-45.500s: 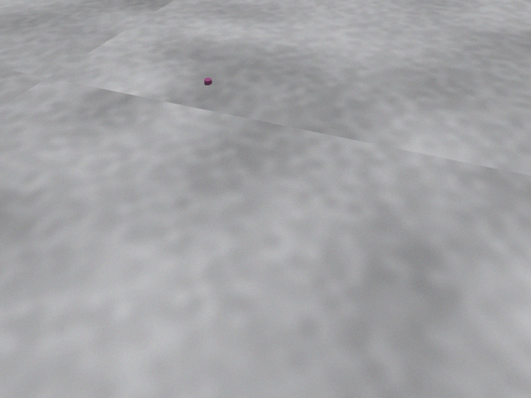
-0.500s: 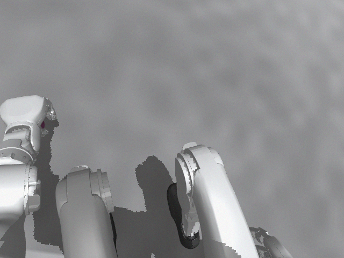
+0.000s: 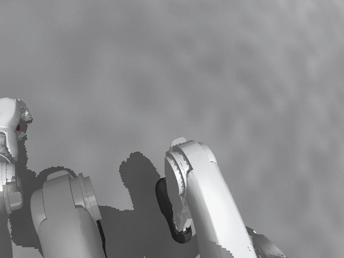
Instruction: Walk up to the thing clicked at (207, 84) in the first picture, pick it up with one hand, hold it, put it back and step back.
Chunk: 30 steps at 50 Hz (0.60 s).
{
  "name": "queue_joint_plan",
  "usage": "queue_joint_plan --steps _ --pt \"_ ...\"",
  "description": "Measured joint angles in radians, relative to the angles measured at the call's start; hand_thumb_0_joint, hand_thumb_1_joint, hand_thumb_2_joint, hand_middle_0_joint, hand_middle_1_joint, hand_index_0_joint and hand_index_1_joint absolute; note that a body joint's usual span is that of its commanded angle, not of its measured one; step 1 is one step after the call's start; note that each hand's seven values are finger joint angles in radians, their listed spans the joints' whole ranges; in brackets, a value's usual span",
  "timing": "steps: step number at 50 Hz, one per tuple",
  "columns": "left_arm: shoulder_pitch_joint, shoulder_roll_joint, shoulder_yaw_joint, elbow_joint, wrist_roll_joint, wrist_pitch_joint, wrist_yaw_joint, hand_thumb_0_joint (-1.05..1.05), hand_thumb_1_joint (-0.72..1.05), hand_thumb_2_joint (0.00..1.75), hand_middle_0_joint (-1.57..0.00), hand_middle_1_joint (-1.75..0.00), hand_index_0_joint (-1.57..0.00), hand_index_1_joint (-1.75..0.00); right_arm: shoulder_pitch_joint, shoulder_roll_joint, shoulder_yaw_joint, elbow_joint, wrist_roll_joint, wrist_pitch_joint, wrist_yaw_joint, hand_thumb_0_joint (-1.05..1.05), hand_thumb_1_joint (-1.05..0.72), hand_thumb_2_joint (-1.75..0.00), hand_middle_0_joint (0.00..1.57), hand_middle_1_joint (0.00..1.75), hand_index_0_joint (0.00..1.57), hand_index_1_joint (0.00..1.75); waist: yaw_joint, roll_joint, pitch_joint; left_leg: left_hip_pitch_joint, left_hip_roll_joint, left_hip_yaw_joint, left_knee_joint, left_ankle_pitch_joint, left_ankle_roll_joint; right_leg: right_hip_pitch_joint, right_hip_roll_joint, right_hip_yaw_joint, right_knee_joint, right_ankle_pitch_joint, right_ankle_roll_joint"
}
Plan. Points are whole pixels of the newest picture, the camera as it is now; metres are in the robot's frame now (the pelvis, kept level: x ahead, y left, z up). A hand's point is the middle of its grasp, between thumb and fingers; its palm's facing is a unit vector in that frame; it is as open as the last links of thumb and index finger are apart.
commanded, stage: rest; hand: left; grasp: from above
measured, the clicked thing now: (4, 127) +0.45 +0.30 -0.26
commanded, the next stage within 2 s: open in 0.66 s
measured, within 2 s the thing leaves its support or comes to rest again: rests again in 0.24 s
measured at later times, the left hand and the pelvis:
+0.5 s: hand (15, 129) +0.44 +0.27 -0.25, palm faces -0.44 -0.15 -0.88, open 5.2 cm; pelvis +0.00 +0.01 +0.00, yaw -2 degrees
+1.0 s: hand (16, 129) +0.44 +0.27 -0.25, palm faces -0.44 -0.14 -0.89, open 7.9 cm; pelvis -0.01 +0.01 +0.00, yaw -3 degrees
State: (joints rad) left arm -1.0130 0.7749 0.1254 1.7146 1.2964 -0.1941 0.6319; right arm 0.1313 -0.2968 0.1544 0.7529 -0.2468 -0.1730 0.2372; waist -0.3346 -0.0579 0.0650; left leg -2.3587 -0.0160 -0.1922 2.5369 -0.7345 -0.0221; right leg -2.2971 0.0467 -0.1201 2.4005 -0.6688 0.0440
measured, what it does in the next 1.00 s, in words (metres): stands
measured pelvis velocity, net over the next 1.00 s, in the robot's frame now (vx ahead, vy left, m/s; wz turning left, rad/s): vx -0.01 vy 0.01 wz -0.06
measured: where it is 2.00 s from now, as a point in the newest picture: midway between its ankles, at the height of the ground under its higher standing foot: (139, 239)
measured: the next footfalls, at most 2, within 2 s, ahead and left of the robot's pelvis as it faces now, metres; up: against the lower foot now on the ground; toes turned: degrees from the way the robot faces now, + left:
none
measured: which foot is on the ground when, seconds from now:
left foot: down 0.00-1.00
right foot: down 0.00-1.00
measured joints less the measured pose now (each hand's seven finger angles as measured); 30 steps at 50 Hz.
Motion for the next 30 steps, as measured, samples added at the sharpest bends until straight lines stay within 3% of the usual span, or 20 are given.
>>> queue_joint_plan --steps 10,30 --pt "-0.010 0.051 0.013 0.042 0.017 -0.013 0.038 -0.11 0.45 0.23 -0.78 -0.35 -1.12 -0.40 -0.008 -0.019 0.028 -0.002 -0.024 -0.038 0.029 0.01 -0.91 -0.89 0.20 0.30 0.20 0.30 -0.023 -0.024 0.033 0.005 -0.001 -0.020 0.021 -0.005 0.002 0.015 0.004 -0.017 0.003 0.001 0.005" --pt "-0.033 0.094 -0.003 0.106 0.009 -0.003 0.089 -0.14 0.47 0.20 -0.79 -0.34 -1.15 -0.39 -0.029 -0.034 0.081 -0.012 -0.039 -0.095 0.077 0.01 -0.92 -0.90 0.20 0.30 0.20 0.30 -0.046 -0.045 0.066 0.012 0.003 -0.043 0.035 -0.007 0.014 0.037 0.015 -0.036 -0.010 0.009 0.017"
